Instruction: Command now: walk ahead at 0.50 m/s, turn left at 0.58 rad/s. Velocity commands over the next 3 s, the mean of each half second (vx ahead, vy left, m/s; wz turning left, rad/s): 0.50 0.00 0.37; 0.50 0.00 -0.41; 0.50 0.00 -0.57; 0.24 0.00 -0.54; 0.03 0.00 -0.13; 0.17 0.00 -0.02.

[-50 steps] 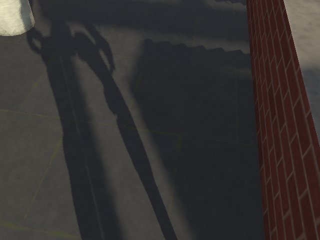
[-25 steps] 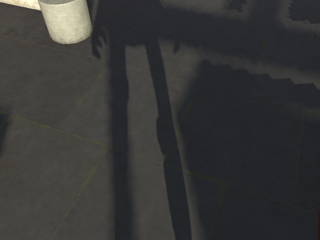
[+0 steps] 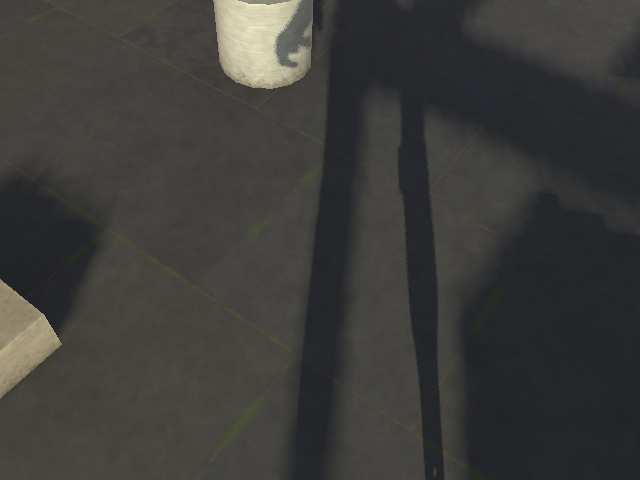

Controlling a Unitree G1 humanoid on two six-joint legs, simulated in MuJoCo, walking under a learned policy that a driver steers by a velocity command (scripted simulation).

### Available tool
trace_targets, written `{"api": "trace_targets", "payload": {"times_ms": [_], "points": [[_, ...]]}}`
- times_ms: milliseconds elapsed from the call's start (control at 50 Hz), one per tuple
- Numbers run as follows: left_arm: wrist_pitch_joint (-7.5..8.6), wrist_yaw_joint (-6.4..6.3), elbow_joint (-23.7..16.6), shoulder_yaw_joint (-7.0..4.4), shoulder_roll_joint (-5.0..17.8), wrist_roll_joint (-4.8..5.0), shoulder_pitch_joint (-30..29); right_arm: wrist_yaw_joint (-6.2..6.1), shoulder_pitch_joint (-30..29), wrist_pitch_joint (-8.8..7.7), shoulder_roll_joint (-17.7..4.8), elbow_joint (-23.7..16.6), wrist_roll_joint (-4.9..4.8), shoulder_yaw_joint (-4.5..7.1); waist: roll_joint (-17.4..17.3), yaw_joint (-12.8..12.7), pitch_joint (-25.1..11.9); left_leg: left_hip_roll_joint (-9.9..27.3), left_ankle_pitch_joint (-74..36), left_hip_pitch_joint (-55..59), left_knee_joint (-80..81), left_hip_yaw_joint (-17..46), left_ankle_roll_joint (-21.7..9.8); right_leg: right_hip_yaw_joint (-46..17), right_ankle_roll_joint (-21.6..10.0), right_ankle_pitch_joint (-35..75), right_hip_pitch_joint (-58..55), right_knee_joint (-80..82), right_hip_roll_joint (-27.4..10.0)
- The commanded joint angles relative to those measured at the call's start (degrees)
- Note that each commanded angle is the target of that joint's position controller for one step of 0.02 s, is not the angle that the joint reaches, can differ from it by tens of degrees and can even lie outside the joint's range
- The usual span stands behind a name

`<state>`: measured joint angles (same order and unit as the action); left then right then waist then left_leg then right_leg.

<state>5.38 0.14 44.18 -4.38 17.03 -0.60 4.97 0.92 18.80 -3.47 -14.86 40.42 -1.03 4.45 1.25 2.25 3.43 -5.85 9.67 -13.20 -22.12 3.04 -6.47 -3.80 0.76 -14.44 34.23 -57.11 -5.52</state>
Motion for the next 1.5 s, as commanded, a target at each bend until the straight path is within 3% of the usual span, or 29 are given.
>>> {"api": "trace_targets", "payload": {"times_ms": [20,200,260,280,300,320,340,400,460,540,640,720,740,760,780,800,860,980,1140,1200,1220,1240,1260,1280,1300,1320,1340,1400,1500], "points": [[-0.57,-0.12,-3.44,-0.72,3.36,-0.49,-2.16,-1.12,-0.70,-1.25,-10.80,-3.75,-0.36,2.86,-3.20,-1.34,-4.42,13.66,-16.40,3.05,8.64,13.48,-9.23,0.13,2.07,9.57,2.64,10.03,0.96],[2.18,1.29,-7.77,-0.30,3.93,0.70,-12.74,-1.91,4.40,0.51,-10.07,-0.40,-0.63,2.64,-7.34,2.24,-2.52,13.47,-8.15,7.72,1.68,19.63,-5.91,0.16,0.88,14.47,-1.10,29.50,6.08],[3.30,1.31,-5.56,-1.61,6.15,0.58,-3.81,-2.13,1.26,1.26,-9.59,-1.37,-0.59,2.48,-9.60,-2.90,-6.33,11.72,-16.67,7.17,-5.59,20.70,-3.59,2.18,-1.98,12.15,-14.81,33.23,7.26],[3.58,1.17,-3.83,-2.41,8.30,-0.31,4.40,-1.84,0.12,0.91,-7.25,-1.91,0.01,1.55,-8.21,-6.64,-12.63,9.16,-19.51,3.73,-15.09,16.71,-1.61,-0.03,-4.77,13.85,-27.66,31.15,3.18],[3.32,1.02,-2.53,-2.90,11.29,-0.81,14.78,-1.83,1.73,0.51,-4.38,-2.58,1.57,0.32,-0.23,-9.27,-21.64,4.50,-3.62,-5.08,-31.69,11.41,0.85,-12.25,-8.60,14.38,-43.85,28.90,-6.25],[2.94,1.63,0.58,-3.86,13.98,-0.79,18.11,-1.57,13.35,-0.10,-2.06,-1.91,-0.63,-0.33,19.53,-3.59,-25.50,-2.19,24.58,-24.82,-48.75,9.36,4.29,-40.88,-18.99,2.29,-57.31,35.97,-17.19],[2.74,1.83,-0.40,-2.48,8.09,1.57,16.20,-1.56,9.88,-0.34,-7.82,-0.59,-0.85,0.30,11.36,-5.99,-19.56,2.24,22.33,-31.06,-53.32,11.30,4.57,-41.54,-18.10,-9.71,-54.23,38.95,-15.25],[1.41,1.54,-1.38,-0.63,4.08,0.86,8.93,-1.43,-5.50,-1.05,-8.73,-4.26,1.77,0.52,0.28,-5.39,-5.25,8.61,10.32,-29.74,-47.05,4.23,4.77,-24.14,-15.31,3.36,-34.03,42.28,-8.66],[0.93,1.02,-0.45,0.12,3.25,1.12,10.11,-1.21,-6.21,-1.86,-4.80,-5.84,1.69,-0.30,3.37,-2.85,-5.25,9.60,10.34,-24.42,-37.32,2.28,6.62,-18.35,-15.88,16.50,-28.88,43.87,-5.19],[0.02,-0.23,0.42,-1.13,7.47,2.15,11.30,-0.79,-13.16,-2.11,-1.70,-7.51,1.39,-1.85,3.37,-3.79,-4.57,7.31,0.59,-16.39,-19.81,-0.93,8.52,-11.97,-14.33,18.56,-21.41,45.39,-2.59],[-1.30,-0.47,2.17,-0.88,7.42,2.69,16.80,-0.20,-19.56,-2.68,-4.00,-9.00,0.32,-1.17,4.21,-5.81,-3.58,4.90,-8.79,-9.19,-8.22,0.37,8.46,-14.26,-12.30,11.72,-22.17,43.46,-3.21],[-1.91,-0.74,0.95,-0.59,6.23,2.28,15.10,-1.27,-9.84,-3.20,-8.38,-6.83,0.60,1.21,4.54,0.71,-7.36,7.95,-4.89,9.50,-2.13,1.77,4.81,-15.19,-7.61,9.22,-17.78,31.36,0.34],[-1.63,-0.62,-0.56,0.66,2.45,1.31,14.30,-1.90,-0.62,-3.07,-11.88,-5.76,1.43,2.20,-2.28,4.66,-14.44,18.16,-1.54,22.28,-2.14,11.16,1.26,-10.05,-5.22,0.94,-10.73,15.00,4.27],[-0.93,-0.75,-2.65,1.73,-0.63,2.60,20.54,-1.49,2.80,-1.99,-15.43,-4.23,1.86,3.01,-19.39,1.92,-20.29,30.07,10.58,33.25,3.25,33.53,-6.76,-3.75,-3.26,-19.06,4.87,-0.20,9.30],[-1.02,-1.00,-1.57,0.50,4.72,3.43,20.09,-1.06,1.60,-1.96,-11.01,-3.94,1.37,2.12,-14.25,2.01,-15.41,30.08,21.37,29.18,6.16,38.73,-7.41,-5.03,-2.66,-17.94,11.09,-9.12,5.44],[-1.49,-0.87,-1.96,-0.37,7.24,3.05,16.10,-0.89,-0.60,-2.13,-7.77,-3.98,0.90,1.16,-9.51,2.18,-8.73,27.42,18.66,23.61,6.70,30.38,-5.73,-4.65,-2.54,-12.81,12.94,-12.06,3.72],[-2.71,-0.30,-2.74,-0.65,5.01,2.04,13.34,-0.39,-6.92,-2.46,-4.38,-2.99,1.63,0.04,-7.95,-1.60,-2.65,21.22,2.01,11.00,10.58,14.33,-3.47,-3.42,-1.16,-3.68,8.13,-9.35,-0.48],[-3.55,0.79,-6.32,0.10,2.07,1.92,7.41,-0.96,-5.83,-3.20,-7.40,0.22,1.60,1.32,-5.08,-1.46,-1.72,20.13,-12.76,8.75,13.81,0.73,-4.27,-1.96,0.81,7.79,8.52,0.89,-1.46],[-3.17,3.41,-12.16,0.94,1.99,1.93,-5.50,-1.47,-0.83,-1.48,-11.87,3.93,-0.01,2.36,-3.97,2.11,1.37,21.70,-18.67,15.72,11.28,-9.21,-1.41,4.42,-2.92,12.59,5.24,19.27,0.83],[-3.62,3.72,-12.93,-0.42,4.66,1.62,-2.32,-1.96,-0.91,-0.30,-14.35,4.15,-0.53,2.98,-6.73,-1.37,-2.73,21.78,-44.30,18.43,0.39,-12.60,0.50,9.26,-6.37,3.85,-4.28,20.75,5.90],[-3.84,3.47,-11.50,-1.71,6.77,1.69,4.44,-2.20,-1.39,0.16,-14.89,4.05,-0.70,3.06,-6.59,-5.50,-6.54,20.75,-50.15,16.67,-9.06,-14.05,1.57,10.37,-8.16,4.14,-13.68,22.96,8.35],[-4.23,2.58,-8.87,-3.67,10.22,1.85,14.35,-2.51,-1.25,0.16,-13.79,3.71,-0.51,2.49,-4.82,-10.40,-11.54,18.53,-45.31,8.38,-22.48,-15.27,3.62,8.41,-10.51,7.31,-29.60,25.81,9.36],[-4.73,1.22,-7.76,-4.99,15.99,2.22,19.25,-2.26,1.67,-0.45,-7.76,1.69,2.00,0.52,7.40,-8.96,-16.54,13.02,-5.37,-12.79,-42.81,-15.32,6.64,-13.20,-16.30,8.08,-49.12,26.13,-4.01],[-3.72,1.58,-10.05,-4.55,17.78,2.08,17.77,-1.48,2.62,-2.55,-5.57,-0.91,1.87,-0.99,12.77,-6.31,-26.26,3.26,25.65,-28.13,-57.18,-2.74,8.29,-44.59,-26.45,-2.01,-59.40,36.25,-14.70],[-3.07,1.91,-9.76,-3.20,12.65,1.69,17.83,-0.71,-4.28,-3.94,-10.91,-1.86,-0.37,0.38,5.15,-9.78,-22.64,6.83,21.25,-34.02,-58.60,3.22,7.39,-39.29,-22.87,-3.92,-57.15,39.32,-12.95],[-2.54,1.88,-9.31,-2.57,10.58,1.66,15.72,-0.51,-7.07,-4.68,-10.73,-2.97,-1.18,0.12,3.87,-8.52,-14.69,8.90,16.15,-35.11,-54.89,2.02,6.40,-30.77,-20.63,-1.00,-49.17,39.71,-10.61],[-2.33,1.76,-9.67,-2.10,9.27,1.68,11.81,-1.04,-7.14,-4.86,-9.93,-2.24,0.01,0.01,-0.88,-5.53,-10.20,11.22,12.24,-31.85,-49.75,1.84,6.54,-24.75,-18.56,4.36,-40.10,40.01,-7.90],[-2.02,1.23,-11.10,-1.32,7.02,0.70,6.74,-1.28,-5.00,-3.10,-9.93,-1.63,1.79,0.58,1.40,-1.00,-6.84,12.98,7.75,-22.95,-42.23,1.63,8.31,-18.00,-18.10,16.56,-26.20,43.19,-4.39],[-2.01,-0.41,-8.86,-1.88,8.97,1.44,10.15,-1.34,-12.81,-2.18,-6.32,-3.62,2.13,-0.77,1.77,-3.07,-3.88,10.44,-6.21,-21.32,-24.67,0.09,11.05,-11.10,-15.72,18.07,-19.36,43.80,-0.17]]}}
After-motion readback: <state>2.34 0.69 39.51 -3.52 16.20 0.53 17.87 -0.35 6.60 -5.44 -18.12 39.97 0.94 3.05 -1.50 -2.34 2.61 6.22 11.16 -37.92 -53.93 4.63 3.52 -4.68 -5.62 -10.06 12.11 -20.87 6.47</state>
